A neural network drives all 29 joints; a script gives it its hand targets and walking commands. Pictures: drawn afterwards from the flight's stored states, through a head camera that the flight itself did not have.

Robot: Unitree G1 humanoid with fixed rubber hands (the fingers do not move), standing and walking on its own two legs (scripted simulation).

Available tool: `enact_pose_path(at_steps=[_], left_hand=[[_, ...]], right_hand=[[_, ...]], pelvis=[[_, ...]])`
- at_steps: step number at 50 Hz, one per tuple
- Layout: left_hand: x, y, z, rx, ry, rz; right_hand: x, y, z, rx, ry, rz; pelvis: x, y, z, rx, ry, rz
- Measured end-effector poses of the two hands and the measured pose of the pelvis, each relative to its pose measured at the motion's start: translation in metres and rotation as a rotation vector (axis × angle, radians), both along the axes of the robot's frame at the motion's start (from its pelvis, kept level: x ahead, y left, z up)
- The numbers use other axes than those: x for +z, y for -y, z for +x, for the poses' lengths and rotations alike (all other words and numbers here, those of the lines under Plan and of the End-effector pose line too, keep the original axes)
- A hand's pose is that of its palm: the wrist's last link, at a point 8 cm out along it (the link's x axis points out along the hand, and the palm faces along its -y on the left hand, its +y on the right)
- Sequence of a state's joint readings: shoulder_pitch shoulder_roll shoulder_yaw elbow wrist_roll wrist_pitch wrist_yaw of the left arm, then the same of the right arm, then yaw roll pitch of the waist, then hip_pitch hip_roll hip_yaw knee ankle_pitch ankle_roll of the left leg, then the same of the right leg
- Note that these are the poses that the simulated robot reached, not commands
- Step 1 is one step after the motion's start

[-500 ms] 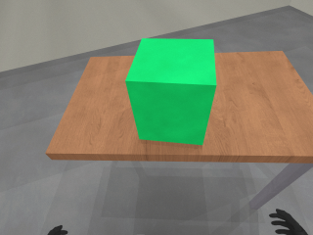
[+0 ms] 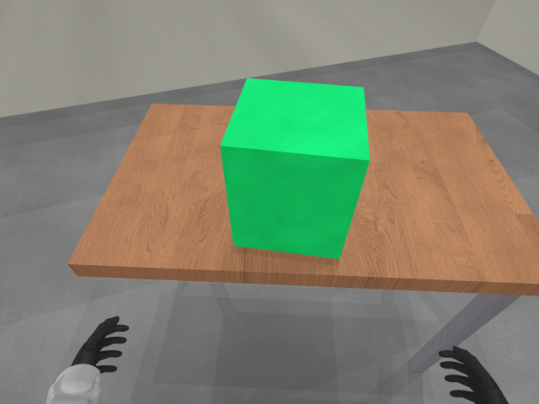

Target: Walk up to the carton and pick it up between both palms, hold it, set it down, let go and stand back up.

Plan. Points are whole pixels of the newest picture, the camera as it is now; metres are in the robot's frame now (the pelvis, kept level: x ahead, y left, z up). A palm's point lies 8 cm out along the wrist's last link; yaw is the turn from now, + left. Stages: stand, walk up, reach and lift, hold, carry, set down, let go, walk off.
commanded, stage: reach and lift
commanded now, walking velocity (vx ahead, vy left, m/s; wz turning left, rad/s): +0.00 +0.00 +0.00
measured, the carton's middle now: (294, 171) +0.50 -0.01 +0.06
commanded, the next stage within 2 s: none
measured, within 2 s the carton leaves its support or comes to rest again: neither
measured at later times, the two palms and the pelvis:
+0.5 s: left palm (82, 364) +0.18 +0.30 -0.02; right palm (451, 381) +0.16 -0.22 -0.02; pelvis +0.00 +0.02 +0.01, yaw +1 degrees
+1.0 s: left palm (92, 335) +0.20 +0.27 +0.04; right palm (457, 358) +0.17 -0.20 +0.05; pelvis +0.00 +0.01 +0.01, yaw +0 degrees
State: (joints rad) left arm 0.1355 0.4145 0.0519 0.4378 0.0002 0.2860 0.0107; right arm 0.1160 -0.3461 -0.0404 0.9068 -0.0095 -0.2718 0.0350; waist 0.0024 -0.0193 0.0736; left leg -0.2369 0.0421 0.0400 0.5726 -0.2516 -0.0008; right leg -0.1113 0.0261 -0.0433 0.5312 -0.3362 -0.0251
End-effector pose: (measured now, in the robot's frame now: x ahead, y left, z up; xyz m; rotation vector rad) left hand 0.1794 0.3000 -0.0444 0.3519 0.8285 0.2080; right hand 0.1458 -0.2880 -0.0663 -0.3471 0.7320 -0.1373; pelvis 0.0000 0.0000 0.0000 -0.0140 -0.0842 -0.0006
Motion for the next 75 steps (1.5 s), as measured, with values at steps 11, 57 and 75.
enact_pose_path(at_steps=[11, 57, 75], left_hand=[[0.007, -0.012, -0.001, 0.013, 0.043, -0.041], [0.098, 0.038, 0.024, -0.203, 0.481, -0.208], [0.124, 0.048, 0.046, -0.209, 0.554, -0.264]], right_hand=[[0.028, -0.022, 0.012, 0.01, 0.066, -0.004], [0.124, -0.092, 0.031, -0.196, 0.47, 0.177], [0.135, -0.101, 0.047, -0.188, 0.433, 0.219]], pelvis=[[0.009, -0.011, 0.001, 0.005, 0.032, -0.01], [0.014, -0.012, 0.001, 0.008, 0.05, -0.006], [0.014, -0.01, 0.004, 0.007, 0.045, -0.003]])
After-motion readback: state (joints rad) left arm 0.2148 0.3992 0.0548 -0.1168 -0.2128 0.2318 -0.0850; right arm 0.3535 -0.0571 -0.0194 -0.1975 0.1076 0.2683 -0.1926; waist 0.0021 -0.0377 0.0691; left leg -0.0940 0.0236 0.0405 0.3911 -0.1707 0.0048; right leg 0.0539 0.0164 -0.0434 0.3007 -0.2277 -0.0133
